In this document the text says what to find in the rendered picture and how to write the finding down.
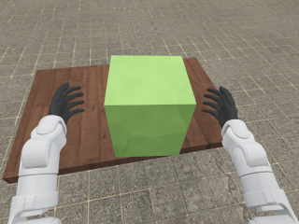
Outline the table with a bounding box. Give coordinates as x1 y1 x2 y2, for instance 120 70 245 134
2 57 223 184

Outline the robot right forearm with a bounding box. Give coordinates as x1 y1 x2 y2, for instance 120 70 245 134
221 119 299 224

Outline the carton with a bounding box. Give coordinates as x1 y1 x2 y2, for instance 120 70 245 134
104 55 197 158

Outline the robot left forearm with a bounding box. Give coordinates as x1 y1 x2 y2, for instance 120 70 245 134
7 115 67 224

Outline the robot right hand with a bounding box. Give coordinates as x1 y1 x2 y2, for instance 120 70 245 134
202 86 238 128

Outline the robot left hand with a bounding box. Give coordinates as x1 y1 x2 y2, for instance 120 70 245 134
48 82 85 125

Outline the right robot upper arm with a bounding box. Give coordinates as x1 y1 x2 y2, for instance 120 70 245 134
249 215 296 224

